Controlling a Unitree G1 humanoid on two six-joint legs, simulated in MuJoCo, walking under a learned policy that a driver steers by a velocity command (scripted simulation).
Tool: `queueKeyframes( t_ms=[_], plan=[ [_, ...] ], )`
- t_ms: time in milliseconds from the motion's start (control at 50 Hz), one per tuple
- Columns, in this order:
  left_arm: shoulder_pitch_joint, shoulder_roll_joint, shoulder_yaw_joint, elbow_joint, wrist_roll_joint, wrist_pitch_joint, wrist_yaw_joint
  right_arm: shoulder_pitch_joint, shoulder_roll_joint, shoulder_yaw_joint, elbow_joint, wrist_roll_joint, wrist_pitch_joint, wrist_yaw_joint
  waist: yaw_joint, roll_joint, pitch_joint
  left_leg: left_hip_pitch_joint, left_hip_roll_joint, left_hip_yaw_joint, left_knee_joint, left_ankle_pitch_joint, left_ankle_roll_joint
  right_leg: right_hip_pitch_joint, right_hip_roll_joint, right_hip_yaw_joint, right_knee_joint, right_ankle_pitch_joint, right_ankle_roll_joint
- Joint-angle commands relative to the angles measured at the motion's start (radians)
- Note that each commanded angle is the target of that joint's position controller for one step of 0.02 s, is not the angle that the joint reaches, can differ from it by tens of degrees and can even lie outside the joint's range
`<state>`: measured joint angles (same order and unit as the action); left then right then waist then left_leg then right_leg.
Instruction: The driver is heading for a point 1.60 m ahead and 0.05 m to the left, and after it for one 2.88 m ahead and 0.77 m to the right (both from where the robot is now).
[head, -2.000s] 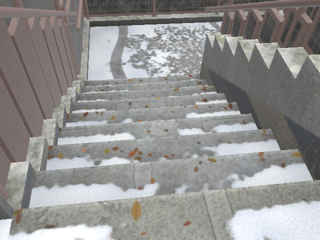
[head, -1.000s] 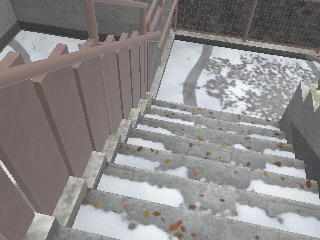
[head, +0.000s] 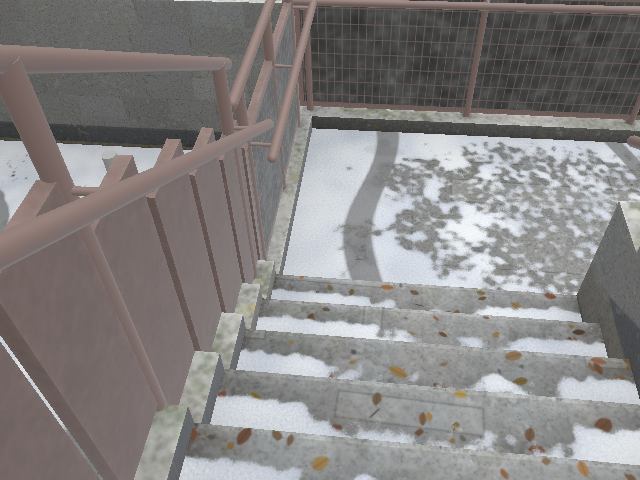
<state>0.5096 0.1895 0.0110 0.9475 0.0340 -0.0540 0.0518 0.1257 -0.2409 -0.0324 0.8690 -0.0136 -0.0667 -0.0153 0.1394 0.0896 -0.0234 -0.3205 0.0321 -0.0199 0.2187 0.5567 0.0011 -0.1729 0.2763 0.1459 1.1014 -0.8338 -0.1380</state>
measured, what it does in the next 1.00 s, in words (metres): goes down: left foot 0.17 m lower, then right foot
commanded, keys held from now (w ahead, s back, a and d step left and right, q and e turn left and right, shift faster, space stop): no key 1.00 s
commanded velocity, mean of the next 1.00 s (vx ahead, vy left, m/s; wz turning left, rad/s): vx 0.05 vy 0.00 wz -0.03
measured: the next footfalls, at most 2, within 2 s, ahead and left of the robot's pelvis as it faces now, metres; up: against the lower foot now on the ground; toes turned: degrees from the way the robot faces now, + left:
left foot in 0.02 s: +0.14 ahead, +0.09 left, -0.17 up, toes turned +2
right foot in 0.42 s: +0.13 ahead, -0.12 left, -0.17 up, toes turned +1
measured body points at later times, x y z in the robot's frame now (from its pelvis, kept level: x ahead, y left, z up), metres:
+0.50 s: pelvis +0.08 -0.01 -0.08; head +0.06 -0.01 +0.37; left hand +0.12 +0.22 -0.23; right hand +0.09 -0.23 -0.23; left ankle +0.10 +0.09 -0.80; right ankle +0.09 -0.11 -0.80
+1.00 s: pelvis +0.09 -0.04 -0.06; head +0.09 -0.05 +0.39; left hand +0.09 +0.18 -0.21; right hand +0.08 -0.26 -0.23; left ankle +0.10 +0.09 -0.80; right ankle +0.09 -0.12 -0.80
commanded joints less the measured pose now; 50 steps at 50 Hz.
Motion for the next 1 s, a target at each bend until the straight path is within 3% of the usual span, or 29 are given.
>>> queueKeyframes(
  t_ms=[20, 40, 60, 80, 100, 120, 140, 160, 180, 200, 240, 260, 280, 300, 320, 340, 360, 380, 400, 420, 460, 480, 500, 560, 720, 760, 800, 820, 1000],
  plan=[
    [0.117, 0.086, 0.014, 0.024, -0.027, 0.02, -0.002, 0.375, -0.136, -0.042, 0.11, -0.028, -0.004, -0.006, -0.085, -0.013, 0.004, 0.491, 0.145, -0.001, -0.069, 0.405, 0.025, -0.295, -0.125, 0.057, 0.388, 0.511, 0.037],
    [0.232, 0.078, 0.032, 0.039, -0.083, 0.023, 0.006, 0.525, -0.18, -0.048, 0.143, -0.023, 0.009, 0.016, -0.138, 0.156, -0.197, 0.965, 0.368, -0.142, 0.41, 0.85, 0.174, -0.644, -0.039, -0.062, 0.806, -0.237, 0.11],
    [0.229, 0.107, 0.018, 0.04, -0.087, 0.027, 0.027, 0.545, -0.136, -0.033, 0.128, 0.004, 0.018, 0.043, -0.184, 0.091, -0.315, 1.063, 0.432, -0.195, 0.506, 0.761, 0.272, -0.834, -0.088, -0.064, 1.001, -0.312, 0.084],
    [0.117, 0.122, 0.012, 0.019, -0.056, 0.026, 0.028, 0.484, -0.088, -0.017, 0.083, 0.028, 0.018, 0.041, -0.204, 0.012, -0.303, 0.928, 0.416, -0.183, 0.412, 0.386, 0.31, -0.883, -0.162, -0.052, 0.947, -0.181, 0.087],
    [-0.03, 0.107, 0.012, -0.006, -0.025, 0.029, 0.021, 0.441, -0.058, 0.001, 0.067, 0.019, 0.013, 0.026, -0.228, -0.08, -0.216, 0.705, 0.367, -0.154, 0.31, 0.298, 0.311, -0.847, -0.161, -0.048, 0.959, -0.079, 0.084],
    [-0.073, 0.073, -0.006, -0.06, -0.025, 0.054, 0.0, 0.308, -0.124, -0.01, 0.056, 0.017, 0.012, -0.016, -0.169, 0.088, -0.205, 0.512, 0.459, -0.329, 0.194, -0.085, 0.433, -0.813, -0.215, -0.029, 0.869, 0.081, 0.124],
    [-0.123, 0.095, -0.002, -0.055, 0.011, 0.09, 0.004, 0.296, -0.087, 0.007, 0.059, 0.005, 0.017, -0.025, -0.15, -0.034, -0.118, 0.287, 0.403, -0.279, 0.137, -0.143, 0.428, -0.759, -0.21, -0.06, 0.882, 0.161, 0.141],
    [-0.185, 0.111, 0.004, -0.074, 0.024, 0.099, 0.007, 0.305, -0.068, 0.025, 0.063, -0.002, 0.009, -0.018, -0.144, -0.079, -0.036, 0.15, 0.307, -0.212, 0.18, -0.199, 0.346, -0.746, -0.205, -0.011, 0.715, 0.362, 0.147],
    [-0.176, 0.074, -0.002, -0.062, 0.012, 0.109, 0.003, 0.312, -0.048, 0.041, 0.069, -0.009, 0.002, -0.008, -0.12, -0.087, -0.031, 0.034, 0.257, -0.171, 0.212, -0.077, 0.322, -0.685, -0.179, -0.034, 0.704, 0.423, 0.146],
    [-0.164, 0.041, -0.008, -0.058, 0.001, 0.123, -0.019, 0.31, -0.023, 0.058, 0.073, 0.014, -0.01, -0.014, -0.074, -0.114, 0.005, -0.091, 0.209, -0.112, 0.208, -0.222, 0.283, -0.604, -0.203, 0.006, 0.409, 0.635, 0.164],
    [-0.098, -0.007, -0.018, -0.01, 0.022, 0.128, -0.036, 0.303, -0.006, 0.081, 0.072, 0.024, -0.017, -0.017, -0.053, -0.04, -0.047, -0.13, 0.16, -0.091, 0.227, -0.209, 0.236, -0.459, -0.207, -0.042, 0.175, 0.761, 0.177],
    [-0.064, -0.013, -0.026, 0.013, 0.025, 0.134, -0.041, 0.279, -0.021, 0.078, 0.069, 0.02, -0.011, -0.016, -0.043, 0.002, -0.095, -0.141, 0.147, -0.067, 0.223, -0.206, 0.208, -0.338, -0.214, -0.091, 0.08, 0.774, 0.178],
    [-0.046, -0.025, -0.031, 0.034, 0.019, 0.143, -0.037, 0.247, -0.041, 0.072, 0.068, 0.034, 0.0, -0.013, -0.018, 0.064, -0.085, -0.204, 0.126, -0.035, 0.207, -0.15, 0.187, -0.207, -0.238, -0.123, -0.03, 0.773, 0.172],
    [-0.035, -0.001, -0.024, 0.064, 0.009, 0.139, -0.034, 0.237, -0.069, 0.061, 0.057, 0.031, 0.003, -0.002, -0.023, 0.078, -0.079, -0.266, 0.108, 0.004, 0.21, -0.147, 0.172, -0.08, -0.226, -0.17, -0.042, 0.831, 0.163],
    [-0.029, 0.001, -0.023, 0.08, 0.003, 0.143, -0.035, 0.22, -0.073, 0.061, 0.06, 0.028, 0.0, 0.005, -0.016, 0.12, -0.066, -0.331, 0.141, -0.046, 0.214, -0.2, 0.178, 0.014, -0.23, -0.159, 0.046, 0.898, 0.143],
    [-0.057, 0.024, -0.019, 0.077, 0.013, 0.146, -0.031, 0.211, -0.082, 0.056, 0.057, 0.033, 0.002, 0.006, -0.018, 0.085, -0.025, -0.351, 0.158, -0.065, 0.21, -0.303, 0.187, 0.008, -0.236, -0.153, 0.021, 0.802, 0.135],
    [-0.183, 0.049, -0.017, 0.034, -0.001, 0.134, -0.027, 0.245, -0.077, 0.053, 0.067, 0.027, 0.02, -0.003, -0.073, 0.061, 0.093, -0.276, 0.137, -0.059, 0.172, -0.377, 0.17, -0.101, -0.23, -0.184, -0.197, 0.577, 0.131],
    [-0.245, 0.047, -0.022, 0.016, -0.015, 0.121, -0.026, 0.299, -0.072, 0.051, 0.082, 0.002, 0.043, -0.008, -0.127, 0.085, 0.137, -0.165, 0.165, -0.135, 0.145, -0.411, 0.179, -0.148, -0.241, -0.159, -0.364, 0.399, 0.129],
    [-0.206, 0.044, -0.023, 0.036, -0.026, 0.105, -0.023, 0.347, -0.067, 0.049, 0.1, -0.004, 0.065, -0.015, -0.134, 0.076, 0.132, -0.131, 0.18, -0.181, 0.164, -0.491, 0.18, -0.089, -0.266, -0.155, -0.459, 0.385, 0.122],
    [-0.159, 0.04, -0.025, 0.052, -0.031, 0.093, -0.02, 0.374, -0.066, 0.046, 0.112, -0.003, 0.082, -0.021, -0.122, 0.04, 0.133, -0.129, 0.177, -0.202, 0.18, -0.568, 0.157, -0.022, -0.293, -0.122, -0.594, 0.457, 0.114],
    [-0.151, 0.123, -0.008, 0.073, -0.019, 0.065, -0.021, 0.495, -0.033, 0.036, 0.115, 0.014, 0.074, -0.009, -0.219, -0.2, 0.099, -0.151, 0.062, -0.101, 0.255, -0.775, 0.088, 0.062, -0.454, 0.063, -0.607, 0.974, 0.038],
    [-0.19, 0.062, -0.023, 0.062, -0.018, 0.061, -0.031, 0.441, -0.055, 0.03, 0.132, 0.026, 0.09, -0.011, -0.179, -0.212, 0.106, -0.048, 0.032, -0.069, 0.218, -0.888, 0.055, -0.088, -0.459, 0.081, -0.667, 0.858, 0.012],
    [-0.204, 0.046, -0.03, 0.055, -0.016, 0.054, -0.037, 0.377, -0.067, 0.021, 0.13, 0.031, 0.1, -0.007, -0.163, -0.195, 0.123, 0.023, 0.028, -0.069, 0.22, -0.864, 0.04, -0.154, -0.441, 0.072, -0.72, 0.747, 0.022],
    [-0.184, 0.062, -0.026, 0.07, -0.026, 0.054, -0.031, 0.302, -0.021, 0.028, 0.131, 0.021, 0.111, 0.013, -0.16, -0.153, 0.122, 0.12, 0.056, -0.079, 0.171, -0.805, 0.035, -0.187, -0.386, 0.02, -0.777, 0.499, 0.059],
    [-0.142, 0.068, -0.022, 0.075, -0.026, 0.036, -0.035, 0.281, -0.026, 0.035, 0.182, 0.019, 0.1, 0.007, -0.143, -0.104, 0.079, 0.14, 0.073, -0.069, 0.135, -0.747, 0.022, -0.087, -0.38, 0.01, -0.804, 0.605, 0.058],
    [-0.138, 0.073, -0.022, 0.075, -0.036, 0.044, -0.033, 0.284, -0.036, 0.028, 0.197, 0.015, 0.1, 0.006, -0.147, -0.09, 0.068, 0.154, 0.067, -0.056, 0.135, -0.738, 0.022, -0.073, -0.392, 0.013, -0.8, 0.658, 0.053],
    [-0.118, 0.042, -0.034, 0.091, -0.038, 0.049, -0.032, 0.257, 0.004, 0.041, 0.196, 0.004, 0.106, 0.013, -0.154, -0.095, 0.082, 0.167, 0.062, -0.054, 0.132, -0.725, 0.013, -0.102, -0.396, 0.006, -0.802, 0.668, 0.062],
    [-0.125, 0.057, -0.031, 0.089, -0.028, 0.052, -0.037, 0.264, 0.008, 0.042, 0.208, -0.006, 0.11, 0.012, -0.146, -0.095, 0.085, 0.166, 0.064, -0.047, 0.139, -0.725, 0.013, -0.104, -0.393, 0.005, -0.818, 0.663, 0.068],
    [-0.118, 0.049, -0.031, 0.112, -0.03, 0.054, -0.038, 0.267, 0.002, 0.045, 0.244, 0.002, 0.103, 0.005, -0.142, -0.1, 0.1, 0.135, 0.08, -0.047, 0.132, -0.712, 0.003, -0.062, -0.378, -0.004, -0.821, 0.7, 0.071]
  ],
)
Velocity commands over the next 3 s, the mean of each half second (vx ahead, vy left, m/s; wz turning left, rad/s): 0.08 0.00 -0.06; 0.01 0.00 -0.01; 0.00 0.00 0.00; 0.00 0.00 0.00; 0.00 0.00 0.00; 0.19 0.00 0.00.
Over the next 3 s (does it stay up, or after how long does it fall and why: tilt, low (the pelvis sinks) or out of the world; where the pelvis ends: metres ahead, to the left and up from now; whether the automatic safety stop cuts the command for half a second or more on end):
stays up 0.20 -0.01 -0.09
